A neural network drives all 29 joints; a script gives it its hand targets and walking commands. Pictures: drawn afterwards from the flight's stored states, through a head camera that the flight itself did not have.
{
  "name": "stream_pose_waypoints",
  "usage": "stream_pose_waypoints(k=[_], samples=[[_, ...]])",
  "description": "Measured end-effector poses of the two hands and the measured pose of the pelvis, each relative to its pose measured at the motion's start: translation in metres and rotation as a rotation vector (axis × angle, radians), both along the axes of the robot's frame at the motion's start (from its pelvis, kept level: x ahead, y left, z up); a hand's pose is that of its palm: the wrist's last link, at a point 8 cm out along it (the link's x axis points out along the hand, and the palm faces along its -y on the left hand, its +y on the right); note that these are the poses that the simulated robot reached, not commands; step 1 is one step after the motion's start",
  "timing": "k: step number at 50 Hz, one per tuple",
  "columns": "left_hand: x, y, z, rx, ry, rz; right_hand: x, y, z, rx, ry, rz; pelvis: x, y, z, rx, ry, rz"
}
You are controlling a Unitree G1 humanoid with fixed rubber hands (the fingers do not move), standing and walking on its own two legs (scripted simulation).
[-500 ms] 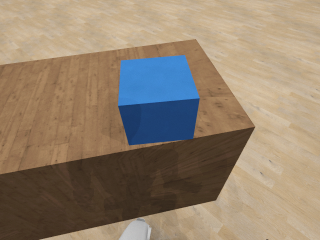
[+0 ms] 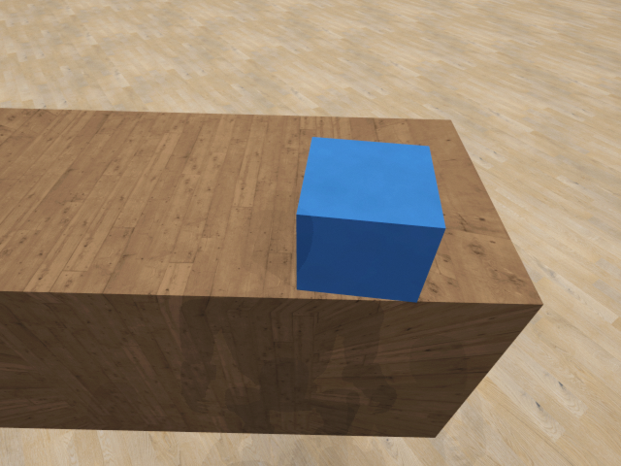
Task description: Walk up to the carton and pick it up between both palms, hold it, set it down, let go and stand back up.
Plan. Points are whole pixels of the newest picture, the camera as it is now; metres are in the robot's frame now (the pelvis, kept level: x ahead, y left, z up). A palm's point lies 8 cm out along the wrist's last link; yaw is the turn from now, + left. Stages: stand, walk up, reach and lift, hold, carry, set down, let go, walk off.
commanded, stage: walk up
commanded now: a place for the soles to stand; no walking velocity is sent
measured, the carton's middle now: (363, 217) +0.52 -0.07 +0.03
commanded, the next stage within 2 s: reach and lift in 1.76 s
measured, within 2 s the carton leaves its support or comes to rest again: neither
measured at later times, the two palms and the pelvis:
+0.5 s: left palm out of the picture +0.04 +0.26 -0.14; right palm out of the picture +0.08 -0.24 -0.12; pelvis +0.02 +0.01 +0.00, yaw +4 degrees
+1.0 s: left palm out of the picture +0.01 +0.25 -0.14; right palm out of the picture +0.12 -0.23 -0.13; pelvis +0.03 +0.00 -0.01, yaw +9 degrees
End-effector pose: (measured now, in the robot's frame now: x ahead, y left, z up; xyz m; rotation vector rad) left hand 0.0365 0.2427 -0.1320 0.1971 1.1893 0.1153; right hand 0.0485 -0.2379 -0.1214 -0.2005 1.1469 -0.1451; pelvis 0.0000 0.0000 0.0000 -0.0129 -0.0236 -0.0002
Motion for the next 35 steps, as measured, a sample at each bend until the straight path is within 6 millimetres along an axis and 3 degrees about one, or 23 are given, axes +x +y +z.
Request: stream_pose_waypoints(k=[10,18,26,35], samples=[[0.004,0.012,0.001,0.017,0.013,0.031,0.029,0.012,0.000,-0.002,-0.027,0.066,0.007,0.007,0.000,-0.016,-0.003,0.041],[0.005,0.022,-0.008,0.012,0.026,0.053,0.032,0.014,0.000,-0.032,-0.005,0.085,0.011,0.011,-0.004,-0.024,-0.002,0.066],[0.006,0.016,-0.011,0.006,0.038,0.059,0.029,-0.001,0.003,-0.061,0.042,0.088,0.018,0.005,-0.004,-0.024,0.016,0.079],[-0.010,0.021,-0.013,0.022,0.087,0.106,0.052,0.005,-0.003,-0.053,0.024,0.131,0.024,0.006,-0.007,-0.009,0.005,0.112]])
